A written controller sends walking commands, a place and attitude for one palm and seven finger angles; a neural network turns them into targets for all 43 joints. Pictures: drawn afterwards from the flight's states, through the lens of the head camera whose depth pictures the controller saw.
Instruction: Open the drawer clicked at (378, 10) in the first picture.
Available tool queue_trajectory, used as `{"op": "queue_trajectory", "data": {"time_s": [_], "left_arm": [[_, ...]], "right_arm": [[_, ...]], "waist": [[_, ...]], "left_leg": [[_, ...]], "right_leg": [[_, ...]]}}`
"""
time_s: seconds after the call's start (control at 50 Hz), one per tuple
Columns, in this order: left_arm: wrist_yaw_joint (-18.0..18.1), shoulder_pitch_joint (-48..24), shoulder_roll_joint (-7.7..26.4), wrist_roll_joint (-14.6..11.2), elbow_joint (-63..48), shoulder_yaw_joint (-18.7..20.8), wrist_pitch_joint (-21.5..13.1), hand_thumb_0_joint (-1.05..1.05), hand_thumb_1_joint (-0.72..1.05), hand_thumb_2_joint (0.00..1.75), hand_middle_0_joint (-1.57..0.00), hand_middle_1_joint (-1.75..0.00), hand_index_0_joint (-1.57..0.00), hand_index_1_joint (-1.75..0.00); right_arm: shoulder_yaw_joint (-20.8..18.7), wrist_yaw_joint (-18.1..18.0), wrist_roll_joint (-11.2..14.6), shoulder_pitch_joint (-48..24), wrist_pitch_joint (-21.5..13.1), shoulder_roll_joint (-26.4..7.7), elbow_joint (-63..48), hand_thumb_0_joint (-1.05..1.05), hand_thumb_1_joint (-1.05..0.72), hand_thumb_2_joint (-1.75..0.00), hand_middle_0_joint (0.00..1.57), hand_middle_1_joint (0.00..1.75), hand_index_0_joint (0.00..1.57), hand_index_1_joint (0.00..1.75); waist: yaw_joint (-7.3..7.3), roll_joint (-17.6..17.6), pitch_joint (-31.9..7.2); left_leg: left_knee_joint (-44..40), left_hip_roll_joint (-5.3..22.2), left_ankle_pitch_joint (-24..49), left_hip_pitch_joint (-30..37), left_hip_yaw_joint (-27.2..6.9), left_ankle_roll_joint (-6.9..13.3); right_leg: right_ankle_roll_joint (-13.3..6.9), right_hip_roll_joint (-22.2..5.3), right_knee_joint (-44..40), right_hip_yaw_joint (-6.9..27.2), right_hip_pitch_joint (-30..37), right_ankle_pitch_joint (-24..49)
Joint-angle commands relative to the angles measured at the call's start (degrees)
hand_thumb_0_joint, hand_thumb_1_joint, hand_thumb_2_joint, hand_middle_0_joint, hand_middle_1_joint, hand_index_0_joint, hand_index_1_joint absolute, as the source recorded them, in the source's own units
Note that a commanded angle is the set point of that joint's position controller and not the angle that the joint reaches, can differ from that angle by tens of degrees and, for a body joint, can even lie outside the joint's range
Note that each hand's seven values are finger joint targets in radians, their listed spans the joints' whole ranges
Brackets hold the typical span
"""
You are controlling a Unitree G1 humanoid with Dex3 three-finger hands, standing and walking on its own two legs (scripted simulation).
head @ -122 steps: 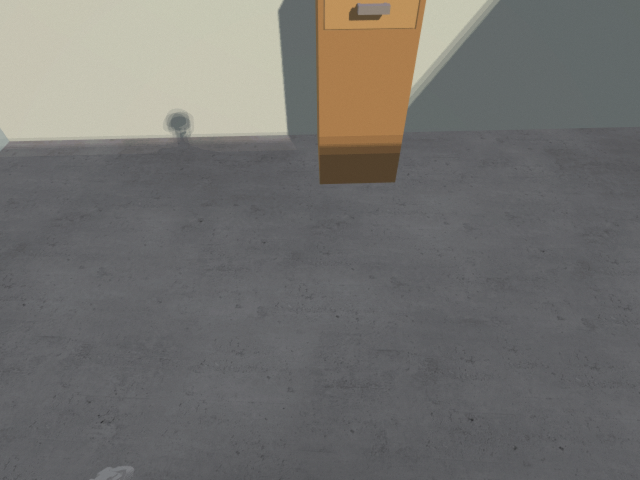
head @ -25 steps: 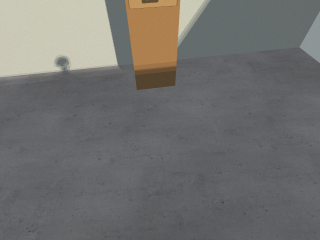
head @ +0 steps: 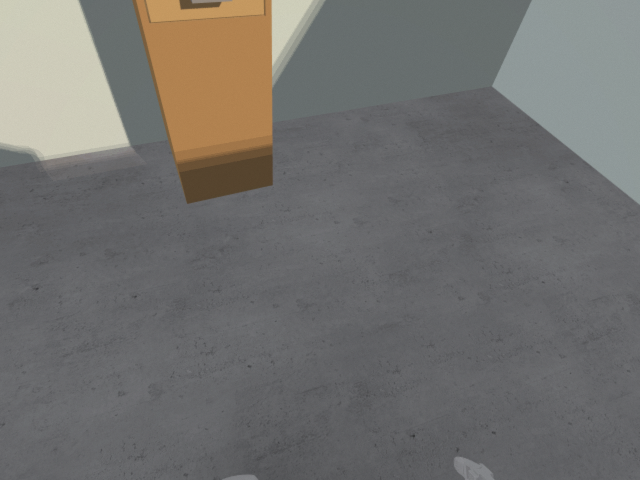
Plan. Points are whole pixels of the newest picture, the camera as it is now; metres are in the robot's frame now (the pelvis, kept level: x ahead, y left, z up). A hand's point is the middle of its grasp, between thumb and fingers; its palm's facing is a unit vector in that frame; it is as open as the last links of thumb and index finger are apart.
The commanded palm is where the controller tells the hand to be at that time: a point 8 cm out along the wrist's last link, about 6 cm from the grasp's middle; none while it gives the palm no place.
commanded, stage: walk to a spot facing it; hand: left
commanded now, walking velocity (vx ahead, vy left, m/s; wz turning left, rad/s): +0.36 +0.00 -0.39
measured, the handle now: out of the picture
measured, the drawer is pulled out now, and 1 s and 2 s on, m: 0.00 0.00 0.00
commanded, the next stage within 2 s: turn to face it in 1.26 s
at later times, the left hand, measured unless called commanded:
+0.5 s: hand (282, 316) +0.40 +0.10 -0.17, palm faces -0.28 -0.95 -0.13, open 7.3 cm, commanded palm none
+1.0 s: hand (245, 285) +0.46 +0.18 -0.18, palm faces -0.24 -0.96 -0.15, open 7.3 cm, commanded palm none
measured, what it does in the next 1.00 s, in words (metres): walks ahead, turning right: right foot, then left foot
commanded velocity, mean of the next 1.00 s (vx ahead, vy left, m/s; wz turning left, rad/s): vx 0.36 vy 0.00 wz -0.29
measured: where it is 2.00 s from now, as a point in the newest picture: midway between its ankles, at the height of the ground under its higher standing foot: (360, 337)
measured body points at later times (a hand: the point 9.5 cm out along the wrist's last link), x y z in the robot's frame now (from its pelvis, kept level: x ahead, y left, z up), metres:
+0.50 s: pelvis +0.22 -0.02 -0.01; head +0.27 -0.03 +0.44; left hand +0.42 +0.15 -0.15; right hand +0.02 -0.18 -0.14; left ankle +0.06 +0.09 -0.69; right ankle +0.28 -0.11 -0.73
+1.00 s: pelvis +0.44 -0.01 +0.01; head +0.46 +0.02 +0.45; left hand +0.48 +0.23 -0.16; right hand +0.45 -0.27 -0.12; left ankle +0.51 +0.07 -0.73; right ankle +0.32 -0.11 -0.64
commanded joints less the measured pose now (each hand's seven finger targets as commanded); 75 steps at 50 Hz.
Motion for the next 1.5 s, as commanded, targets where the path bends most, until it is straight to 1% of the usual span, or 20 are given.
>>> {"op": "queue_trajectory", "data": {"time_s": [0.0,0.3,0.36,0.4,0.42,0.46,0.48,0.58,0.76,0.82,0.84,0.88,0.94,1.02,1.26,1.34,1.36,1.38,1.4,1.48], "left_arm": [[-1.48,0.35,-0.45,0.44,-5.29,0.14,-0.07,0.0,0.9,0.9,-0.2,-0.3,-0.2,-0.3],[-2.19,-23.0,-1.95,0.11,-10.96,-1.63,0.25,0.0,0.9,0.9,-0.2,-0.3,-0.2,-0.3],[-1.71,-20.85,-1.11,0.09,-10.47,-1.53,-0.52,0.0,0.9,0.9,-0.2,-0.3,-0.2,-0.3],[-1.25,-10.12,0.67,0.2,-7.26,-0.96,-1.31,0.0,0.9,0.9,-0.2,-0.3,-0.2,-0.3],[-0.95,-1.73,3.48,0.4,-4.44,-0.02,-2.07,0.0,0.9,0.9,-0.2,-0.3,-0.2,-0.3],[0.38,8.96,13.03,-1.12,-1.22,1.8,-2.62,0.0,0.9,0.9,-0.2,-0.3,-0.2,-0.3],[0.8,6.1,12.56,-1.55,-2.33,1.81,-2.75,0.0,0.9,0.9,-0.2,-0.3,-0.2,-0.3],[1.46,-6.17,3.24,-0.59,-3.58,-0.57,-3.78,0.0,0.9,0.9,-0.2,-0.3,-0.2,-0.3],[0.63,-1.51,5.77,-0.34,-2.2,-0.32,-3.78,0.0,0.9,0.9,-0.2,-0.3,-0.2,-0.3],[0.57,-1.49,6.86,-0.71,-1.76,-0.03,-3.26,0.0,0.9,0.9,-0.2,-0.3,-0.2,-0.3],[0.46,-1.7,5.85,-0.81,-1.92,-0.17,-3.18,0.0,0.9,0.9,-0.2,-0.3,-0.2,-0.3],[-0.04,-1.41,1.8,-1.2,-4.36,-1.07,-3.38,0.0,0.9,0.9,-0.2,-0.3,-0.2,-0.3],[-0.81,-6.29,2.35,-0.46,-3.71,-0.57,-2.74,0.0,0.9,0.9,-0.2,-0.3,-0.2,-0.3],[-1.04,-1.25,-0.91,0.07,-2.38,-0.28,-0.18,0.0,0.9,0.9,-0.2,-0.3,-0.2,-0.3],[-2.0,-17.79,-2.71,-0.12,-9.65,-0.18,0.18,0.0,0.9,0.9,-0.2,-0.3,-0.2,-0.3],[-1.43,-6.73,0.35,0.14,-7.32,0.36,-1.12,0.0,0.9,0.9,-0.2,-0.3,-0.2,-0.3],[-0.88,1.54,3.11,0.46,-4.74,1.06,-2.07,0.0,0.9,0.9,-0.2,-0.3,-0.2,-0.3],[0.15,7.81,9.84,0.45,-2.97,2.32,-3.04,0.0,0.9,0.9,-0.2,-0.3,-0.2,-0.3],[0.63,9.9,12.71,-1.23,-1.87,2.2,-3.0,0.0,0.9,0.9,-0.2,-0.3,-0.2,-0.3],[2.19,-7.11,4.36,-1.1,-5.4,-0.8,-3.01,0.0,0.9,0.9,-0.2,-0.3,-0.2,-0.3]], "right_arm": [[-2.04,-1.14,0.52,9.63,-0.95,-7.24,1.61,0.0,-0.9,-0.9,0.2,0.3,0.2,0.3],[-1.48,-1.53,0.07,25.38,-0.58,-7.77,9.09,0.0,-0.9,-0.9,0.2,0.3,0.2,0.3],[-1.64,-1.51,0.07,25.93,-0.12,-8.77,9.84,0.0,-0.9,-0.9,0.2,0.3,0.2,0.3],[-1.87,-1.49,0.55,23.64,0.16,-10.47,9.55,0.0,-0.9,-0.9,0.2,0.3,0.2,0.3],[-1.91,-1.12,1.03,22.23,0.15,-10.56,8.91,0.0,-0.9,-0.9,0.2,0.3,0.2,0.3],[-1.23,-1.09,2.08,20.98,-0.17,-4.8,5.6,0.0,-0.9,-0.9,0.2,0.3,0.2,0.3],[-1.76,-0.97,1.69,17.67,-0.25,-6.5,5.0,0.0,-0.9,-0.9,0.2,0.3,0.2,0.3],[-1.91,-0.33,0.26,19.22,3.03,-2.0,6.77,0.0,-0.9,-0.9,0.2,0.3,0.2,0.3],[-2.09,1.89,0.36,4.53,1.8,-4.1,0.9,0.0,-0.9,-0.9,0.2,0.3,0.2,0.3],[-2.41,1.51,0.28,7.41,1.04,-6.6,1.66,0.0,-0.9,-0.9,0.2,0.3,0.2,0.3],[-2.99,0.97,0.17,13.81,0.62,-9.12,3.56,0.0,-0.9,-0.9,0.2,0.3,0.2,0.3],[-4.84,0.11,-0.76,26.18,0.59,-18.78,6.22,0.0,-0.9,-0.9,0.2,0.3,0.2,0.3],[-2.63,-0.55,0.05,15.14,0.29,-10.84,3.9,0.0,-0.9,-0.9,0.2,0.3,0.2,0.3],[-2.2,-1.04,0.48,12.41,-0.62,-8.0,3.69,0.0,-0.9,-0.9,0.2,0.3,0.2,0.3],[-2.98,-1.22,0.17,20.19,0.32,-7.57,6.87,0.0,-0.9,-0.9,0.2,0.3,0.2,0.3],[-3.94,-1.16,0.53,17.73,0.92,-10.71,5.47,0.0,-0.9,-0.9,0.2,0.3,0.2,0.3],[-3.39,-0.82,1.01,17.17,0.95,-10.26,5.33,0.0,-0.9,-0.9,0.2,0.3,0.2,0.3],[-2.53,-0.43,2.18,19.91,0.96,-5.5,4.72,0.0,-0.9,-0.9,0.2,0.3,0.2,0.3],[-2.09,-1.11,2.32,18.71,1.22,-4.42,3.77,0.0,-0.9,-0.9,0.2,0.3,0.2,0.3],[-1.69,-1.34,1.02,17.44,4.12,-3.32,6.83,0.0,-0.9,-0.9,0.2,0.3,0.2,0.3]], "waist": [[-1.35,9.75,-0.52],[-6.9,8.99,4.92],[-5.37,10.37,2.46],[-0.23,11.78,-3.84],[3.72,10.12,-8.6],[4.83,-4.71,-17.15],[5.1,-1.66,-15.28],[-5.07,0.82,-0.6],[-1.79,-4.58,2.35],[-4.24,-0.57,1.28],[-6.97,4.82,-1.75],[-10.54,26.77,-8.92],[-5.96,7.5,2.67],[-2.09,10.8,1.14],[-5.59,11.3,5.55],[0.2,10.05,-3.21],[4.4,6.65,-8.66],[5.65,-7.2,-17.37],[4.53,-7.64,-21.25],[-2.41,0.04,-5.41]], "left_leg": [[-24.63,15.15,1.24,6.63,-12.96,2.51],[-22.69,14.22,30.85,24.21,1.16,3.35],[-15.25,15.14,49.53,26.6,3.48,2.93],[-2.46,13.85,57.7,25.65,5.81,1.08],[9.72,12.59,50.37,16.34,6.6,-0.75],[44.45,-0.12,-18.69,-15.97,1.38,-4.8],[45.28,2.87,-13.77,-16.48,-6.68,-3.84],[31.44,7.13,-3.68,-8.96,-6.84,-5.0],[4.43,3.73,2.64,-5.19,-3.44,-4.71],[-4.43,0.8,4.03,6.67,-0.59,-4.27],[-8.12,1.7,2.74,16.81,-2.98,-3.52],[-22.29,24.57,-4.08,30.98,-33.35,4.84],[-25.42,21.54,-6.93,14.62,-23.38,4.2],[-25.97,15.83,3.58,10.75,-6.69,1.7],[-21.17,16.48,26.02,21.1,5.62,2.35],[-0.8,16.1,48.96,22.44,8.65,0.28],[11.37,13.47,42.52,14.42,8.68,-1.85],[29.51,5.33,-0.13,-4.32,6.78,-4.48],[43.13,0.31,-21.89,-10.24,-1.12,-5.25],[39.25,5.46,-8.52,-6.17,-10.44,-4.86]], "right_leg": [[1.06,-5.69,3.14,0.47,-12.1,8.74],[0.43,-3.67,-27.74,-8.4,-16.62,14.16],[-2.24,-0.35,-32.68,-10.93,-9.02,8.43],[-3.97,2.68,-37.53,-12.91,4.53,9.93],[-5.4,0.93,-40.62,-10.76,20.38,15.39],[-17.25,-25.73,-45.52,26.53,44.11,39.54],[-16.2,-23.96,-48.12,22.0,36.64,39.0],[-9.6,-14.44,-56.5,5.3,6.03,21.18],[-8.17,-12.43,-56.63,6.02,8.11,9.38],[-6.21,-10.59,-49.62,4.33,7.1,13.43],[-4.71,-7.74,-39.05,2.23,3.79,17.38],[-0.46,2.08,-5.98,-4.87,-13.72,-9.37],[-0.67,-5.75,2.69,-0.01,-16.73,1.8],[1.48,-6.77,-0.71,-1.54,-12.95,9.73],[1.08,-4.75,-27.5,-8.7,-14.95,13.75],[-2.37,1.34,-35.84,-12.67,3.78,11.83],[-2.8,0.01,-40.31,-10.91,19.43,20.34],[-8.23,-17.46,-39.65,9.84,38.59,42.06],[-14.07,-26.32,-41.49,19.27,40.05,66.31],[-8.66,-20.95,-50.56,4.48,10.01,43.77]]}}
